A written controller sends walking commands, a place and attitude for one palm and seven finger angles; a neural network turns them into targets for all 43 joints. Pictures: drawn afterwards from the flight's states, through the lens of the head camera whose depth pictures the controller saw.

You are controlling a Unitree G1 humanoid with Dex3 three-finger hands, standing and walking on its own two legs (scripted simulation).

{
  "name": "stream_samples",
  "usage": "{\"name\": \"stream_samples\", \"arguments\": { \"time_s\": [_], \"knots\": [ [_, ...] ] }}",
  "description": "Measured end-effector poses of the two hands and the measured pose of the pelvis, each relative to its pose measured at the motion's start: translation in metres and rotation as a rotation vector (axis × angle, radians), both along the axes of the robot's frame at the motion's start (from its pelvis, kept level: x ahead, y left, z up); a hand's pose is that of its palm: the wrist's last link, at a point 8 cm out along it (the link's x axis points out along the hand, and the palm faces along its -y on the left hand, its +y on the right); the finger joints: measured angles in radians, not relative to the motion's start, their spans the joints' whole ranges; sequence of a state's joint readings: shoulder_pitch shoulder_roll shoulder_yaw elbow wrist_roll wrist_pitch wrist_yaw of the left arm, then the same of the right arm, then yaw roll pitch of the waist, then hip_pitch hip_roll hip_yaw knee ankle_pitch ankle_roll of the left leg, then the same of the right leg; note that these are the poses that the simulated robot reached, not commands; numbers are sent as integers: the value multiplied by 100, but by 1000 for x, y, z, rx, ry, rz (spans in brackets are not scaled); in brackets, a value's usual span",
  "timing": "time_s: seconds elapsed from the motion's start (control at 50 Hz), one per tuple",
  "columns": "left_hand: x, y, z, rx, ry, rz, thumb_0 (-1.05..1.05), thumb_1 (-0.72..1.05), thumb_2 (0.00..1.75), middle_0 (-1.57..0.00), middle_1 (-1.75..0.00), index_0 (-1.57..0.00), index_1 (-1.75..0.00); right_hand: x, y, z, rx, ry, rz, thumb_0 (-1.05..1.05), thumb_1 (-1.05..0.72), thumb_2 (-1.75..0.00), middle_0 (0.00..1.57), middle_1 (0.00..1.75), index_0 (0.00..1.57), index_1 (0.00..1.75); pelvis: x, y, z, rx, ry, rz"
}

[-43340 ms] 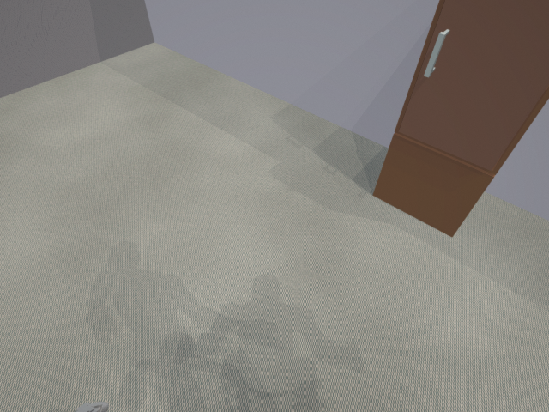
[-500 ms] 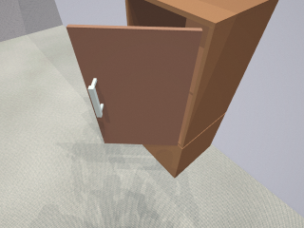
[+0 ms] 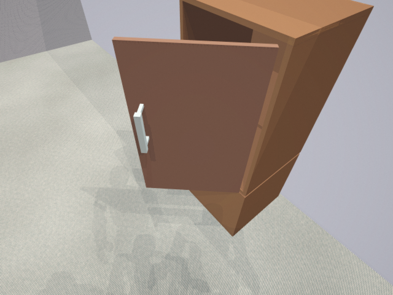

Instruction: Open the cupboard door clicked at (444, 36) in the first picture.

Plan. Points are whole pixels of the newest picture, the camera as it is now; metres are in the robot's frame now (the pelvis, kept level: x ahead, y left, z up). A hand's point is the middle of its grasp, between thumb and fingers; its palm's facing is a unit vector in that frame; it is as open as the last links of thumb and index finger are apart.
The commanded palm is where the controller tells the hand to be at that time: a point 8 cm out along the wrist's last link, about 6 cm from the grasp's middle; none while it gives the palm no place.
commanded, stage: come to a stop and stand still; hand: left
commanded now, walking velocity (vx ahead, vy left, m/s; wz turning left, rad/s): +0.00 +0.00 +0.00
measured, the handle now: (142, 129) +0.55 +0.19 +0.01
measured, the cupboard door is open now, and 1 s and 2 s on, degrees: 47 47 47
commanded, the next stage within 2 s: look again from close up in 0.04 s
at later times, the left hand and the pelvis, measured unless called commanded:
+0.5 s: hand out of the picture +0.02 +0.17 -0.17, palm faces +0.00 -0.99 -0.15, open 7.4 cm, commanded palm none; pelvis +0.02 +0.01 +0.01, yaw +0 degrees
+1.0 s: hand (120, 245) +0.22 +0.17 -0.02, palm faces +0.04 -1.00 -0.02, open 7.9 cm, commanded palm +0.15 +0.24 -0.05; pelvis +0.01 -0.01 -0.05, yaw +0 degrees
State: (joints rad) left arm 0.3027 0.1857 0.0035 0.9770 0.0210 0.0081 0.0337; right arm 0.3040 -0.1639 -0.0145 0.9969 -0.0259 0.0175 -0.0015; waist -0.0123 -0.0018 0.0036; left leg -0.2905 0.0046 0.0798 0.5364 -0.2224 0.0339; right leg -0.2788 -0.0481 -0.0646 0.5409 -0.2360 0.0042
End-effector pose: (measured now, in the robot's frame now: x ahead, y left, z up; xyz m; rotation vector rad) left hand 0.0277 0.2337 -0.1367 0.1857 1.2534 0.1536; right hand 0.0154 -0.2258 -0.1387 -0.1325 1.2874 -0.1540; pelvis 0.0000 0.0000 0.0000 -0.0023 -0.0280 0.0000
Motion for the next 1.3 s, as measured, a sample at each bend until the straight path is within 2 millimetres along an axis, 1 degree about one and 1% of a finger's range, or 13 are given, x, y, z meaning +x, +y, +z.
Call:
{"name": "stream_samples", "arguments": {
  "time_s": [0.16, 0.28, 0.5, 0.72, 0.74, 0.8, 0.86, 0.9, 0.94, 1.02, 1.12, 1.2, 1.3],
  "knots": [
    [-23, -3, -5, -30, 87, 13, 1, 91, 90, -20, -30, -20, -30, 8, 2, 6, -13, 4, 9, 1, -92, -90, 20, 30, 20, 30, 6, 4, 3, -1, 8, -2],
    [-27, -10, -7, -57, 116, 19, 1, 91, 90, -20, -30, -20, -30, 15, 2, 9, -22, 14, 14, 1, -92, -90, 20, 30, 20, 30, 11, 5, 5, -3, 6, -3],
    [-15, -14, -8, -72, 109, 12, 1, 91, 90, -20, -30, -20, -30, 23, 4, 10, -28, 24, 8, 1, -92, -90, 20, 30, 20, 30, 18, 6, 7, -2, 0, -6],
    [-5, -10, -7, -52, 107, 0, 0, 91, 90, -20, -30, -20, -30, 17, 7, 8, -18, 57, -8, 1, -92, -90, 20, 30, 20, 30, 23, 7, 8, -6, 1, -14],
    [4, -7, -1, -57, 61, 54, 1, 91, 89, -20, -30, -20, -30, 19, 6, 10, -24, 28, -12, 1, -92, -90, 20, 30, 20, 30, 23, 7, 7, -8, -1, -11],
    [61, 12, 49, 21, -327, 118, 3, 93, 89, -21, -31, -20, -31, 41, 0, 19, -57, -182, -9, 1, -92, -90, 20, 30, 20, 30, 24, 6, 3, 7, 7, 1],
    [120, 15, 103, 38, -707, 103, 3, 90, 88, -21, -33, -20, -32, 76, -8, 25, -71, -377, 26, 1, -92, -90, 20, 30, 20, 30, 22, 4, -4, 2, 33, 29],
    [150, 11, 125, 11, -923, 60, 2, 87, 86, -21, -35, -20, -34, 102, -15, 29, -78, -485, 54, 1, -91, -90, 20, 30, 20, 30, 18, 2, -13, 1, 75, 30],
    [168, 3, 133, -48, -1096, 1, 2, 83, 85, -21, -37, -20, -36, 128, -24, 33, -88, -581, 81, 1, -91, -90, 20, 30, 20, 30, 16, -3, -25, 4, 126, 17],
    [168, -14, 113, -159, -1242, -162, 1, 74, 82, -21, -42, -21, -42, 176, -40, 39, -115, -736, 140, 1, -91, -90, 20, 30, 20, 30, 12, -14, -55, 5, 198, 6],
    [134, -7, 76, -173, -1140, -100, 1, 62, 77, -23, -49, -22, -49, 220, -49, 38, -145, -828, 188, 1, -91, -90, 20, 30, 20, 30, 14, -27, -81, -9, 235, 14],
    [118, 4, 84, -86, -1160, -50, 1, 52, 73, -23, -55, -23, -55, 235, -42, 26, -135, -817, 223, 1, -91, -90, 19, 30, 20, 30, 17, -35, -88, -32, 248, 35],
    [138, 7, 104, -74, -1234, -140, 1, 40, 68, -24, -63, -24, -62, 227, -30, -2, -78, -741, 232, 1, -91, -90, 20, 30, 20, 30, 16, -41, -92, -51, 266, 49]
  ]
}}
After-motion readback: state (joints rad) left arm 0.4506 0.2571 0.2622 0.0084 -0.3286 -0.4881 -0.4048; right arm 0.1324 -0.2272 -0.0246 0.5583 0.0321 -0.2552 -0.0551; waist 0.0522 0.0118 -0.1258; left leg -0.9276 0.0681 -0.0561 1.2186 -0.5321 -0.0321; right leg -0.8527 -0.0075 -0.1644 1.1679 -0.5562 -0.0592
